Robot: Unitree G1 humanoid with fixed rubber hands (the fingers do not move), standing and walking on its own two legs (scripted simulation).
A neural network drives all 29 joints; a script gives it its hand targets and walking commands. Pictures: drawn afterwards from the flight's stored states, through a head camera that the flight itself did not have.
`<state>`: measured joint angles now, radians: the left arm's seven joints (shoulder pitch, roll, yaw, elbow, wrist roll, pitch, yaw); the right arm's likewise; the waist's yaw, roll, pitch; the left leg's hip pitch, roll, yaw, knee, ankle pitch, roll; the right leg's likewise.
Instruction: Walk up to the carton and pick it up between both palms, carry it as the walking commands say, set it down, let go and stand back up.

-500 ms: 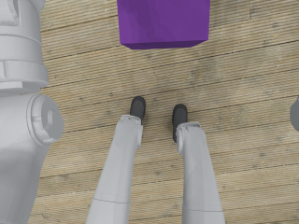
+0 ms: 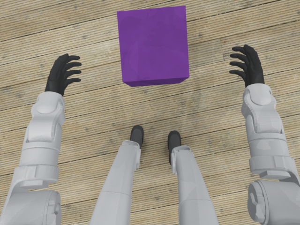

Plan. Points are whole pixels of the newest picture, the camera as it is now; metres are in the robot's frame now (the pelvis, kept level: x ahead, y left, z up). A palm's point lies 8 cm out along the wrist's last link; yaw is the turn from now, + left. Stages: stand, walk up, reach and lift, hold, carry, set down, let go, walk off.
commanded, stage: let go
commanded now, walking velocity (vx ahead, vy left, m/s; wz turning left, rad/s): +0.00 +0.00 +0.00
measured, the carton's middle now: (153, 53) +0.59 +0.05 -0.58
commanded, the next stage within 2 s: stand in 1.02 s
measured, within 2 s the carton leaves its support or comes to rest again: neither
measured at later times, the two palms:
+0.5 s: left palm (34, 182) +0.20 +0.24 -0.03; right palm (285, 182) +0.24 -0.22 -0.04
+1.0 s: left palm (25, 160) +0.24 +0.25 -0.02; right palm (292, 174) +0.26 -0.22 -0.02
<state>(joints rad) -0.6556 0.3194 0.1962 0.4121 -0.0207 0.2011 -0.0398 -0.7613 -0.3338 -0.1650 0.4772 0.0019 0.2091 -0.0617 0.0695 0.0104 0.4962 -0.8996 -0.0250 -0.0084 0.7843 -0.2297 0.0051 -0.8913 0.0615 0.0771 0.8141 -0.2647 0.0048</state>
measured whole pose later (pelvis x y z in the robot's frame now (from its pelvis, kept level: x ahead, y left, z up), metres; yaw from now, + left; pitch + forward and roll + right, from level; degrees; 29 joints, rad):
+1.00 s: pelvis +0.09 +0.01 +0.05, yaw +3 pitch -3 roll +1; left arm 0.22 0.21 0.03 0.40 0.02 0.20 -0.02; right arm 0.21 -0.23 -0.04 0.46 0.01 0.09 0.06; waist -0.02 0.00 0.09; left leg -0.13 -0.06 -0.05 0.46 -0.27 0.02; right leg -0.10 0.01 0.05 0.47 -0.32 0.00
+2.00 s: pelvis +0.06 +0.02 +0.05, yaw +1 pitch -2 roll +0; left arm 0.28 0.35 0.03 0.88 0.03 -0.03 0.00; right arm 0.21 -0.34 -0.03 0.91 -0.03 -0.03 0.00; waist 0.01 -0.01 -0.05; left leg -0.21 -0.04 -0.02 0.47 -0.24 0.04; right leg -0.17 0.03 0.08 0.46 -0.26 0.01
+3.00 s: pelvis +0.05 +0.02 +0.05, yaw +1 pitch -2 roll +0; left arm 0.19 0.36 0.00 1.05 0.02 -0.03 0.00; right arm 0.15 -0.36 -0.01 1.09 -0.01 -0.03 0.00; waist 0.00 0.00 0.00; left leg -0.17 -0.04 -0.03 0.38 -0.17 0.03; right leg -0.13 0.02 0.07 0.37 -0.20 0.01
